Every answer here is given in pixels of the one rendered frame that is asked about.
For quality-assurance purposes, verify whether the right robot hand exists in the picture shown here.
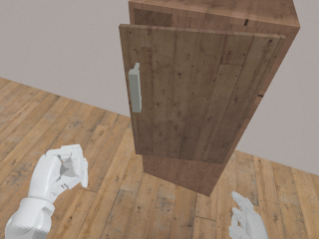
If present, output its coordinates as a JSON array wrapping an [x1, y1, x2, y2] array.
[[228, 191, 269, 239]]

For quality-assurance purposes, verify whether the handle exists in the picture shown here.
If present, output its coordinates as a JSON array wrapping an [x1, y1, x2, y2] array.
[[128, 63, 142, 113]]

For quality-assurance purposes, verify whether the left robot forearm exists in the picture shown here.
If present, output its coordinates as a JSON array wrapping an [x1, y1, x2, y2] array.
[[4, 196, 55, 239]]

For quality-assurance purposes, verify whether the left robot hand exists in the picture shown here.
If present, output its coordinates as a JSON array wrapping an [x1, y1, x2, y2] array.
[[28, 144, 88, 203]]

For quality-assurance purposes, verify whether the cupboard door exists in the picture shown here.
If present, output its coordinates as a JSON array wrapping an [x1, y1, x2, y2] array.
[[119, 24, 286, 164]]

